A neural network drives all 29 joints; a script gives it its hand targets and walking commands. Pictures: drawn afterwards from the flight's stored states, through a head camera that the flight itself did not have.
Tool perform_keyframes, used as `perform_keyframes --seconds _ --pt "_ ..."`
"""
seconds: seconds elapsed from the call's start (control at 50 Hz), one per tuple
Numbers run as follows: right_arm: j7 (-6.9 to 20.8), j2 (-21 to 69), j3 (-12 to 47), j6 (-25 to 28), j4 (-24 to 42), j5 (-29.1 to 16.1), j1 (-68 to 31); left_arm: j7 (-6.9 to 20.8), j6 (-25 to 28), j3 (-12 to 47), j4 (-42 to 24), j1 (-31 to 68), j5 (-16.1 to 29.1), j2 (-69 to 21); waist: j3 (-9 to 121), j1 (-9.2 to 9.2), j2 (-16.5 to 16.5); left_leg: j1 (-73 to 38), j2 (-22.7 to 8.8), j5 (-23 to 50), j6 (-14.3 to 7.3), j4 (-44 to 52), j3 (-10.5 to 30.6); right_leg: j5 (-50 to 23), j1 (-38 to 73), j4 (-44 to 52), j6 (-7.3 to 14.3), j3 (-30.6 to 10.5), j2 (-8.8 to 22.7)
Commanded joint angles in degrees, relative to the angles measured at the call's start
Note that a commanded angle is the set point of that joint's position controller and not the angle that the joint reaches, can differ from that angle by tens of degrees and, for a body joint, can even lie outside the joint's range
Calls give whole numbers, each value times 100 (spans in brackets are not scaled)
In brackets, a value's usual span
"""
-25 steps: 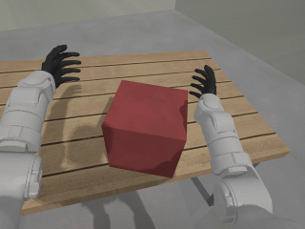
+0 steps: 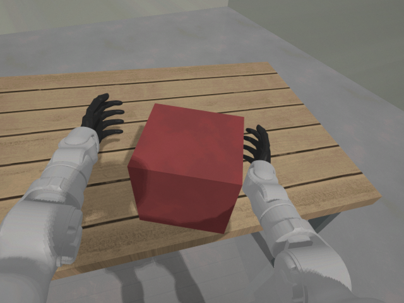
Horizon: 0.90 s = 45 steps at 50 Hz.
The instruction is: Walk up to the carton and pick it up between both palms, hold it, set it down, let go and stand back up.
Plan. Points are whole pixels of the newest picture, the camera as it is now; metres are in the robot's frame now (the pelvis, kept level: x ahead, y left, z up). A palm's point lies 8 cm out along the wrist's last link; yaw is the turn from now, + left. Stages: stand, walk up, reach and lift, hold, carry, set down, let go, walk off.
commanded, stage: reach and lift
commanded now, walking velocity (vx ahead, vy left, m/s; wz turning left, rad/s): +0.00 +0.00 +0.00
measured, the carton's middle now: (190, 170) +0.40 -0.03 +0.04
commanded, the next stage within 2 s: none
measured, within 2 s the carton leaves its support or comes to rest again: neither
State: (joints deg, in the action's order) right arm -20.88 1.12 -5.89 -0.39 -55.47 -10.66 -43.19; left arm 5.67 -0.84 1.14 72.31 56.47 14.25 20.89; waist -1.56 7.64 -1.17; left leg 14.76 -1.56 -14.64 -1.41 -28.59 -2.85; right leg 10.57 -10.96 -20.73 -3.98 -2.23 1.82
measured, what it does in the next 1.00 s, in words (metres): stands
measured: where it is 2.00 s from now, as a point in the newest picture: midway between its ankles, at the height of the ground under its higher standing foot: outside the picture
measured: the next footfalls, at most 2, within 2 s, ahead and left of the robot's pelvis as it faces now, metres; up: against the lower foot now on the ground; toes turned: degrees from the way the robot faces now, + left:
none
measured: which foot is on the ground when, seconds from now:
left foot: down 0.00-1.00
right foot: down 0.00-1.00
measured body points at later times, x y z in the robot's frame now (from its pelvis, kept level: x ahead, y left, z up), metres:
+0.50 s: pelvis +0.00 +0.00 +0.00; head +0.03 +0.03 +0.45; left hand +0.47 +0.13 +0.09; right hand +0.39 -0.16 +0.07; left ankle +0.01 +0.10 -0.74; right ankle +0.00 -0.17 -0.74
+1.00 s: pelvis +0.00 +0.00 +0.00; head +0.03 +0.04 +0.45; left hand +0.47 +0.12 +0.09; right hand +0.39 -0.16 +0.08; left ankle +0.01 +0.10 -0.74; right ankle +0.00 -0.17 -0.74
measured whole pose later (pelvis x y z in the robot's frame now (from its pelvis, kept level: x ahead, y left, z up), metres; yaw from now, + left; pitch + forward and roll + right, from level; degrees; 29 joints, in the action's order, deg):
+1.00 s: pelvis +0.00 +0.00 +0.00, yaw +0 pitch +4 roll -2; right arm -19.1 8.6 -21.3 10.7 -60.3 3.0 -44.3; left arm 5.9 1.9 -8.1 73.2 56.3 -4.5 13.3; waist 1.5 7.6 -2.9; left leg 18.8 -1.6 -14.1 -1.3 -28.6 -2.8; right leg 10.1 -15.0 -20.7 -4.1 -2.2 1.8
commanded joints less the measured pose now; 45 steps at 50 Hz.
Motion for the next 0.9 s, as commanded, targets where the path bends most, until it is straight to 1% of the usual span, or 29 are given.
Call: perform_keyframes --seconds 0.0,0.06,0.08,0.14,0.16,0.18,0.2,0.22,0.24,0.28,0.32,0.36,0.4,0.44,0.46,0.48,0.5,0.56,0.58,0.6,0.62,0.64,0.68,0.72,0.74,0.78,0.84,0.86,0.88 --pt "49 -253 9 645 728 335 -2113 -10 524 409 -254 2267 -295 301 3258 480 316 -431 171 1691 314 -110 125 -2029 -396 -147 244 651 -397" --pt "88 -171 58 860 803 254 -2090 -23 686 260 -721 2306 -367 162 3746 407 463 -552 158 2303 380 -269 74 -2338 -343 -205 201 667 -447" --pt "100 -324 -228 904 621 425 -2305 -56 706 308 -786 2455 -452 121 3805 513 652 -669 121 2284 412 -216 138 -2179 -579 -179 221 681 -480" --pt "67 -245 -86 1003 368 373 -1921 -30 589 -23 -612 2136 -675 118 3610 439 530 -800 193 2655 453 -306 12 -2693 -378 -112 163 642 -480" --pt "102 -303 -108 1054 353 402 -2084 -35 600 -28 -730 2229 -768 146 3632 338 678 -916 134 2753 554 -270 55 -2540 -366 -130 212 704 -516" --pt "102 -232 -53 1006 245 350 -2160 -44 586 -16 -527 2321 -759 176 3518 300 648 -630 150 2583 527 -280 97 -2386 -456 -126 223 664 -467" --pt "66 -268 -156 1046 98 471 -2052 -58 534 -86 -513 2181 -880 120 3329 409 481 -744 142 2521 501 -298 65 -2453 -549 -80 207 691 -504" --pt "67 -254 -29 1117 231 370 -2091 -49 546 -139 -791 2252 -880 43 3289 344 557 -720 189 2717 540 -322 20 -2719 -378 -124 167 646 -451" --pt "31 -64 14 1153 220 428 -1955 -32 524 -202 -710 2083 -961 -30 3254 320 317 -805 196 2591 483 -232 -40 -2700 -177 -54 139 617 -487" --pt "8 67 57 1142 195 428 -2070 -32 507 -363 -675 2153 -1043 18 3185 286 203 -450 232 2423 409 -275 -35 -2810 -92 -114 105 537 -415" --pt "-16 151 -72 1144 385 502 -2338 -59 502 -413 -656 2343 -1059 -79 3040 262 101 -147 223 1916 364 -156 -39 -2358 -116 -113 84 561 -405" --pt "-7 230 -15 1040 333 536 -2188 -91 499 -429 -619 2303 -1126 -105 2999 239 -17 -241 232 1847 265 -65 -35 -2390 -128 -84 115 529 -364" --pt "-3 379 -230 1121 389 778 -2338 -126 522 -385 -803 2373 -1204 -357 2921 249 129 -366 141 1994 358 -91 -28 -2265 -226 -82 152 625 -427" --pt "-17 433 -265 1103 302 813 -2340 -114 477 -552 -713 2334 -1268 -330 3023 267 77 -146 168 1716 294 -127 -16 -2077 -194 -132 98 557 -362" --pt "-42 407 -470 1103 467 926 -2385 -161 490 -491 -991 2464 -1265 -414 3217 327 238 -278 135 1864 373 -140 -49 -2089 -341 -131 140 605 -415" --pt "-55 507 -427 1071 462 914 -2564 -182 483 -541 -859 2632 -1329 -468 2902 234 150 -213 122 1645 334 -85 -28 -1706 -321 -79 140 590 -430" --pt "-77 442 -615 1092 556 1090 -2592 -244 485 -568 -1137 2667 -1376 -533 3138 258 278 -381 108 1713 377 -67 -87 -1828 -370 -45 164 642 -447" --pt "-69 560 -642 1050 195 1134 -2316 -272 450 -623 -982 2450 -1535 -633 2915 222 442 -357 131 1776 419 -60 -110 -1876 -273 -83 181 595 -452" --pt "-62 773 -569 1002 94 1150 -2330 -230 411 -763 -889 2470 -1590 -706 2720 218 258 -318 147 1810 351 -13 -115 -1890 -206 -37 159 594 -418" --pt "-88 726 -654 1018 235 1238 -2503 -237 406 -706 -1000 2507 -1611 -809 2915 236 405 -266 158 1749 367 -26 -117 -1923 -250 -68 157 574 -419" --pt "-34 752 -641 984 310 1233 -2547 -206 433 -816 -919 2530 -1604 -708 2756 162 300 -235 115 1786 347 45 -123 -1865 -120 -87 146 596 -408" --pt "-17 724 -606 1083 495 1205 -2472 -203 498 -693 -1105 2479 -1527 -827 2975 194 373 -421 124 1995 368 -42 -146 -2084 -180 -130 132 614 -406" --pt "-7 788 -755 1066 112 1303 -2327 -179 485 -783 -1188 2431 -1747 -1017 2834 263 511 -569 126 1972 381 14 -41 -1989 -254 -56 161 623 -436" --pt "-42 950 -626 1074 336 1357 -2367 -122 507 -971 -1149 2465 -1819 -894 2922 155 326 -346 191 2051 318 7 -146 -2384 151 -108 102 539 -377" --pt "-37 976 -743 1120 307 1472 -2338 -54 479 -1017 -944 2385 -1872 -980 2830 193 253 -331 178 2037 328 26 -137 -2406 140 -115 88 585 -356" --pt "-4 1048 -835 1216 441 1633 -2302 -52 533 -1091 -1204 2409 -2040 -1024 2950 169 227 -434 158 2088 306 38 -133 -2396 190 -152 71 553 -365" --pt "61 1116 -1017 1338 501 1788 -2408 -106 626 -1269 -1577 2622 -2224 -1065 3004 96 403 -648 161 2256 407 0 -207 -2245 131 -135 85 615 -418" --pt "129 1133 -1125 1307 261 1887 -2406 -47 590 -1300 -1318 2606 -2288 -1216 2847 68 555 -584 148 2120 441 83 -180 -1929 37 -52 152 642 -406" --pt "179 1158 -1069 1281 189 1917 -2233 -2 580 -1428 -1112 2463 -2355 -1240 2458 14 430 -602 155 2012 379 171 -190 -1819 130 -28 143 653 -375"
